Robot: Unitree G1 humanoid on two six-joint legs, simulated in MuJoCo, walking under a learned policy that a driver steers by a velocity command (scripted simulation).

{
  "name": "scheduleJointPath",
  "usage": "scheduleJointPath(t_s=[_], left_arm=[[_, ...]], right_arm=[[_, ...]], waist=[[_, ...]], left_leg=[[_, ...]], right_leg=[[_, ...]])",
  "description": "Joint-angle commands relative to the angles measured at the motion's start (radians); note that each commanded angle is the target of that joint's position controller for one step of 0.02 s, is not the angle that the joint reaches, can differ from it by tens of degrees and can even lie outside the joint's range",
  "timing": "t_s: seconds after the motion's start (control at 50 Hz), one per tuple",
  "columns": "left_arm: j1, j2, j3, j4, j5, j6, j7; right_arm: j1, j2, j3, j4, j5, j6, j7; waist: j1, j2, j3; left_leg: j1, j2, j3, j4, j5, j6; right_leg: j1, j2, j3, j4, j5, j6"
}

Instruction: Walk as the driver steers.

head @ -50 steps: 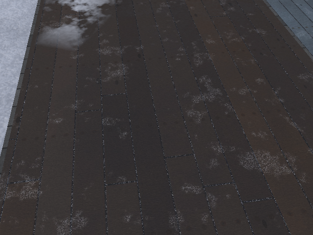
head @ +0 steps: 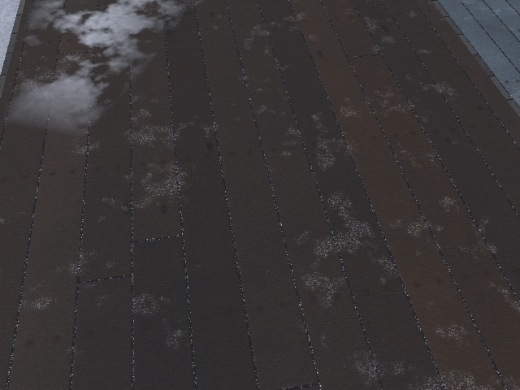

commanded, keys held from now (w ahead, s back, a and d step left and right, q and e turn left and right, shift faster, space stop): w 1.00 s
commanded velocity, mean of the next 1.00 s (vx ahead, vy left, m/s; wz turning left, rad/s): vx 0.50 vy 0.00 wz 0.00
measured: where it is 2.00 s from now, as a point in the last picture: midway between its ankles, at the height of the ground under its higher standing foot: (272, 206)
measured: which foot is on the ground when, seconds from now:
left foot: down 0.00-0.40, up 0.42-0.90, down 0.92-1.00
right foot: up 0.00-0.36, down 0.38-0.94, up 0.96-1.00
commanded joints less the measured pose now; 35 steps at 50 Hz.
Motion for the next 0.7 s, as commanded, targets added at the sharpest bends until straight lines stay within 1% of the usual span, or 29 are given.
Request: scheduleJointPath(t_s=[0.02, 0.04, 0.08, 0.12, 0.14, 0.2, 0.26, 0.28, 0.3, 0.32, 0.34, 0.36, 0.38, 0.4, 0.42, 0.44, 0.46, 0.48, 0.5, 0.52, 0.54, 0.56, 0.58, 0.6, 0.64, 0.7], left_arm=[[0.091, 0.016, 0.005, -0.021, 0.009, 0.026, -0.012], [0.04, 0.026, 0.006, -0.04, 0.008, 0.03, -0.015], [-0.06, 0.038, 0.007, -0.075, 0.003, 0.033, -0.018], [-0.147, 0.035, 0.003, -0.105, -0.003, 0.03, -0.021], [-0.185, 0.026, -0.002, -0.118, -0.007, 0.028, -0.022], [-0.275, 0.023, -0.008, -0.145, -0.012, 0.025, -0.022], [-0.337, 0.032, -0.008, -0.172, -0.011, 0.016, -0.021], [-0.341, 0.038, -0.006, -0.178, -0.011, 0.012, -0.02], [-0.325, 0.044, -0.003, -0.178, -0.011, 0.007, -0.018], [-0.283, 0.054, 0.003, -0.168, -0.011, 0.003, -0.013], [-0.196, 0.07, 0.013, -0.142, -0.01, -0.002, -0.005], [-0.04, 0.088, 0.026, -0.088, -0.006, -0.01, 0.003], [0.134, 0.137, 0.045, -0.041, 0.016, -0.019, 0.013], [0.255, 0.256, 0.076, -0.032, 0.041, -0.019, 0.018], [0.199, 0.232, 0.074, -0.031, 0.006, -0.001, 0.006], [0.07, 0.187, 0.06, -0.046, -0.016, 0.001, 0.002], [-0.001, 0.117, 0.041, -0.058, -0.018, -0.006, -0.003], [-0.025, 0.079, 0.029, -0.051, -0.015, -0.013, -0.003], [-0.022, 0.045, 0.016, -0.035, -0.02, -0.018, 0.002], [0.003, 0.047, 0.014, -0.021, -0.019, -0.025, 0.006], [0.038, 0.053, 0.014, -0.008, -0.019, -0.033, 0.008], [0.06, 0.071, 0.016, 0.002, -0.021, -0.039, 0.009], [0.072, 0.087, 0.018, 0.005, -0.02, -0.042, 0.01], [0.091, 0.095, 0.018, 0.008, -0.02, -0.043, 0.01], [0.13, 0.093, 0.013, 0.015, -0.021, -0.041, 0.009], [0.177, 0.09, 0.007, 0.023, -0.022, -0.04, 0.009]], right_arm=[[0.072, -0.069, -0.001, -0.014, 0.002, -0.029, -0.006], [0.092, -0.079, -0.001, -0.011, 0.003, -0.03, -0.006], [0.135, -0.077, 0.004, -0.005, 0.005, -0.027, -0.004], [0.168, -0.072, 0.01, -0.002, 0.006, -0.026, -0.004], [0.187, -0.076, 0.011, 0.001, 0.006, -0.026, -0.005], [0.252, -0.075, 0.015, 0.021, 0.005, -0.027, -0.01], [0.284, -0.081, 0.015, 0.037, -0.005, -0.023, -0.019], [0.281, -0.088, 0.014, 0.039, -0.008, -0.022, -0.023], [0.266, -0.095, 0.012, 0.039, -0.01, -0.021, -0.026], [0.247, -0.104, 0.009, 0.037, -0.011, -0.021, -0.029], [0.233, -0.117, 0.006, 0.037, -0.013, -0.019, -0.03], [0.212, -0.123, 0.004, 0.034, -0.01, -0.014, -0.029], [0.199, -0.108, 0.01, 0.016, 0.001, -0.014, -0.026], [0.3, -0.005, 0.032, -0.016, 0.048, -0.013, -0.012], [0.284, -0.073, 0.01, -0.005, 0.03, -0.012, -0.01], [0.176, -0.091, 0.001, -0.037, 0.014, -0.008, -0.01], [0.113, -0.081, 0.004, -0.054, 0.008, -0.014, -0.005], [0.098, -0.062, 0.002, -0.052, 0.001, -0.009, -0.003], [0.117, -0.043, 0.004, -0.048, -0.014, 0.006, 0.002], [0.144, -0.022, 0.006, -0.041, -0.022, 0.019, 0.009], [0.137, -0.019, 0.006, -0.044, -0.025, 0.028, 0.013], [0.115, -0.018, 0.005, -0.054, -0.026, 0.035, 0.017], [0.075, -0.024, 0.004, -0.068, -0.025, 0.041, 0.02], [0.025, -0.032, 0.003, -0.087, -0.024, 0.044, 0.022], [-0.072, -0.04, 0.004, -0.121, -0.019, 0.046, 0.025], [-0.194, -0.029, 0.015, -0.162, -0.009, 0.043, 0.028]], waist=[[0.044, 0.056, 0.005], [0.036, 0.059, 0.019], [0.013, 0.065, 0.038], [-0.006, 0.061, 0.048], [-0.019, 0.074, 0.047], [-0.05, 0.086, 0.049], [-0.062, 0.093, 0.058], [-0.055, 0.095, 0.058], [-0.038, 0.098, 0.05], [-0.013, 0.105, 0.027], [0.026, 0.113, -0.019], [0.094, 0.093, -0.099], [0.158, 0.064, -0.201], [0.137, -0.146, -0.364], [0.116, -0.101, -0.383], [0.067, -0.043, -0.2], [0.048, 0.004, -0.101], [0.016, 0.01, -0.045], [-0.017, 0.0, -0.021], [-0.029, -0.031, -0.025], [-0.034, -0.022, -0.02], [-0.039, -0.023, -0.013], [-0.039, -0.02, -0.002], [-0.032, -0.021, 0.011], [-0.011, -0.025, 0.028], [0.019, -0.032, 0.04]], left_leg=[[0.014, 0.279, -0.263, -0.269, 0.114, 0.104], [0.028, 0.274, -0.246, -0.281, 0.129, 0.102], [0.068, 0.257, -0.218, -0.293, 0.178, 0.092], [0.103, 0.241, -0.186, -0.288, 0.247, 0.08], [0.116, 0.24, -0.177, -0.286, 0.273, 0.073], [0.209, 0.245, -0.156, -0.266, 0.373, 0.062], [0.317, 0.276, -0.153, -0.223, 0.461, 0.074], [0.346, 0.288, -0.152, -0.201, 0.511, 0.076], [0.363, 0.296, -0.144, -0.166, 0.601, 0.071], [0.37, 0.298, -0.132, -0.107, 0.742, 0.061], [0.372, 0.295, -0.124, -0.005, 0.866, 0.05], [0.341, 0.267, -0.098, 0.168, 0.879, 0.033], [0.16, 0.234, -0.081, 0.401, 0.649, 0.017], [-0.205, 0.079, -0.023, 0.821, 0.076, -0.032], [-0.349, 0.01, -0.152, 0.976, -0.338, -0.022], [-0.422, 0.086, -0.185, 0.979, -0.249, -0.013], [-0.409, 0.123, -0.184, 0.914, -0.17, -0.013], [-0.368, 0.152, -0.179, 0.848, -0.131, -0.015], [-0.314, 0.17, -0.175, 0.799, -0.108, -0.024], [-0.276, 0.173, -0.166, 0.773, -0.103, -0.035], [-0.279, 0.174, -0.154, 0.762, -0.095, -0.044], [-0.303, 0.178, -0.144, 0.74, -0.077, -0.053], [-0.338, 0.187, -0.135, 0.712, -0.045, -0.062], [-0.379, 0.195, -0.125, 0.674, -0.007, -0.071], [-0.433, 0.202, -0.106, 0.577, 0.065, -0.086], [-0.424, 0.183, -0.075, 0.4, 0.148, -0.095]], right_leg=[[-0.085, -0.054, 0.008, -0.051, 0.067, 0.022], [-0.128, -0.061, -0.002, -0.092, 0.106, 0.031], [-0.192, -0.068, -0.023, -0.187, 0.181, 0.047], [-0.207, -0.057, -0.044, -0.307, 0.242, 0.057], [-0.195, -0.048, -0.055, -0.366, 0.27, 0.06], [-0.191, -0.017, -0.085, -0.484, 0.309, 0.05], [-0.198, 0.005, -0.094, -0.56, 0.267, 0.023], [-0.186, 0.013, -0.094, -0.58, 0.235, 0.01], [-0.148, 0.028, -0.1, -0.601, 0.195, -0.007], [-0.076, 0.056, -0.112, -0.619, 0.151, -0.025], [0.03, 0.089, -0.12, -0.635, 0.115, -0.045], [0.206, 0.115, -0.133, -0.7, 0.153, -0.068], [0.473, 0.009, -0.024, -0.706, 0.149, -0.108], [0.808, -0.318, 0.446, -0.744, 0.063, -0.246], [0.788, -0.365, 0.69, -0.879, 0.032, -0.28], [0.629, -0.319, 0.515, -0.901, -0.04, -0.234], [0.482, -0.277, 0.397, -0.947, 0.007, -0.196], [0.384, -0.225, 0.301, -0.978, 0.073, -0.153], [0.31, -0.176, 0.219, -1.002, 0.121, -0.113], [0.278, -0.171, 0.187, -1.01, 0.172, -0.115], [0.276, -0.159, 0.164, -1.013, 0.248, -0.118], [0.276, -0.151, 0.137, -1.022, 0.281, -0.123], [0.282, -0.142, 0.116, -1.035, 0.288, -0.122], [0.295, -0.136, 0.1, -1.046, 0.309, -0.122], [0.327, -0.12, 0.071, -1.055, 0.357, -0.116], [0.364, -0.102, 0.034, -1.054, 0.425, -0.103]])
Keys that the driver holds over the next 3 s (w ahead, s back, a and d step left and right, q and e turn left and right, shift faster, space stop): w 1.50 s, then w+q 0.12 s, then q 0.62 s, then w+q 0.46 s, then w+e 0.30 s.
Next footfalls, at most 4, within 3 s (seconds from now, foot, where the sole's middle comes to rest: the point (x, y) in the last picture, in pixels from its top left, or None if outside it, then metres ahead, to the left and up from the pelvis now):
0.38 right None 0.39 -0.11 -0.78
0.92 left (242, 308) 0.70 0.07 -0.78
1.50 right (299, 219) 1.01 -0.10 -0.78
1.98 left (244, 178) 1.18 0.07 -0.78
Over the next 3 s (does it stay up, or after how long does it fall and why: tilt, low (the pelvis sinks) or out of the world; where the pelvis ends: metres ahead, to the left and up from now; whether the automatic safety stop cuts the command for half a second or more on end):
stays up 1.23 0.11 -0.01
